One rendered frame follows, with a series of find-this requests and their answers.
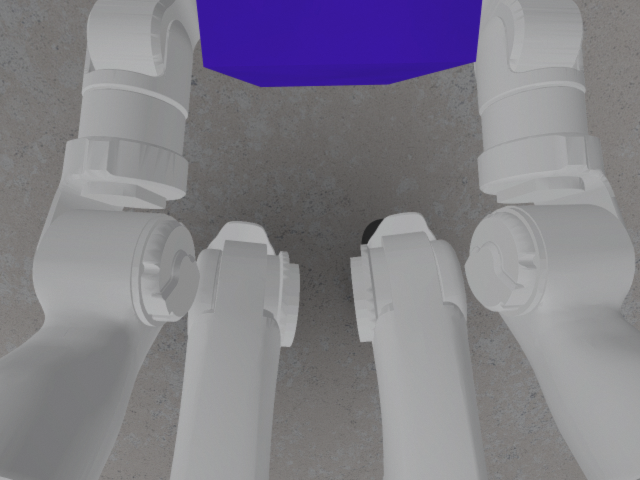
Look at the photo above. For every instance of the robot left thigh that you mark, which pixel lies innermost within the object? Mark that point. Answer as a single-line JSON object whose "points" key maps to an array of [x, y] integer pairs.
{"points": [[232, 357]]}

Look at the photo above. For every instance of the carton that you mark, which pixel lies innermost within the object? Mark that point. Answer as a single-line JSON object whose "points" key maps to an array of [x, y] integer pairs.
{"points": [[284, 43]]}

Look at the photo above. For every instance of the left robot shin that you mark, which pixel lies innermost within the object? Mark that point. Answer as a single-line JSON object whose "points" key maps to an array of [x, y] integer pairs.
{"points": [[209, 261]]}

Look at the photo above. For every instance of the right robot forearm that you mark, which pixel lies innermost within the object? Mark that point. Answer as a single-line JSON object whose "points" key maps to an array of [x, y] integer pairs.
{"points": [[531, 99]]}

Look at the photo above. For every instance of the right robot upper arm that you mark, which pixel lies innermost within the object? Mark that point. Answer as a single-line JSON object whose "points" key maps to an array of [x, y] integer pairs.
{"points": [[558, 275]]}

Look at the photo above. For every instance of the left robot upper arm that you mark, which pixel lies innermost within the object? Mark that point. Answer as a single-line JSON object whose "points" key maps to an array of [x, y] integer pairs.
{"points": [[107, 282]]}

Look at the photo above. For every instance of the left robot forearm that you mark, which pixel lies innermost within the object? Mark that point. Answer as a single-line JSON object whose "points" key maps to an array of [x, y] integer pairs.
{"points": [[136, 92]]}

